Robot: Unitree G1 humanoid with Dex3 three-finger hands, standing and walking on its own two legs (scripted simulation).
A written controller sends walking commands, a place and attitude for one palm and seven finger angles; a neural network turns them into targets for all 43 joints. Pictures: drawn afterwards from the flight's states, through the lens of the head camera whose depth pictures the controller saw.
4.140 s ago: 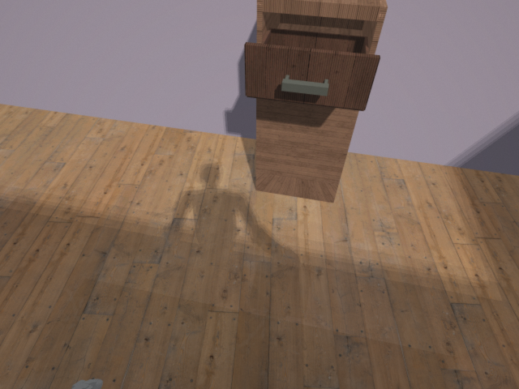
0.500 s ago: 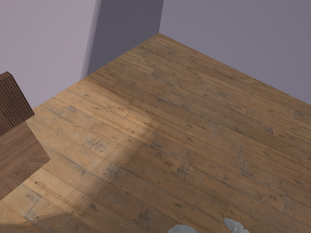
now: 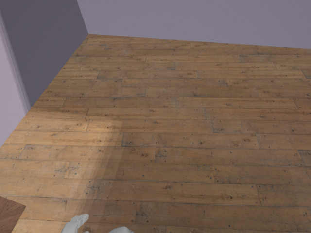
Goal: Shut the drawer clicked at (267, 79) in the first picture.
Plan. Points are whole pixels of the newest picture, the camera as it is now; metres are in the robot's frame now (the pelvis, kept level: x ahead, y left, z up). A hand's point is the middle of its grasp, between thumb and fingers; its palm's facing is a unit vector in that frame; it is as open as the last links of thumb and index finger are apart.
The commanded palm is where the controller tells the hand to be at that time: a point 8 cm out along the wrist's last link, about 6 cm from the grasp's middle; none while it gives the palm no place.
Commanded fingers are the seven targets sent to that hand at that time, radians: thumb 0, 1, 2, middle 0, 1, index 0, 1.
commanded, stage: walk to a spot facing it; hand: left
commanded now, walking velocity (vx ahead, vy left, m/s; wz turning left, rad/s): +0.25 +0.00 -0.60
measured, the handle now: out of the picture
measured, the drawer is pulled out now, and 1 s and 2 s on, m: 0.28 0.28 0.28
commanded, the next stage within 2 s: turn to face it in 0.98 s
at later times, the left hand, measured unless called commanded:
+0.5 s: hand out of the picture +0.10 +0.25 -0.18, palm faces -0.13 -0.98 -0.15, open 7.4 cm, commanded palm none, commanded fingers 0.00 0.90 0.90 -0.20 -0.30 -0.20 -0.30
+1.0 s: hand (126, 161) +0.36 +0.12 -0.15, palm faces -0.59 -0.79 -0.19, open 7.4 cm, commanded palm none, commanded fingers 0.00 0.90 0.90 -0.20 -0.30 -0.20 -0.30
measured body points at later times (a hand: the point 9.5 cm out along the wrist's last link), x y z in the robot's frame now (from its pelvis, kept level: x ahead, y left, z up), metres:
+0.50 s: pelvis +0.09 +0.05 +0.00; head +0.12 +0.09 +0.45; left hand +0.10 +0.30 -0.17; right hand +0.19 -0.21 -0.10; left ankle +0.15 +0.13 -0.73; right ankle -0.01 -0.07 -0.68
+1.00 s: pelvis +0.15 +0.04 +0.00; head +0.19 +0.02 +0.45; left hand +0.40 +0.16 -0.14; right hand -0.02 -0.13 -0.15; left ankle +0.15 +0.13 -0.73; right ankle +0.11 -0.06 -0.70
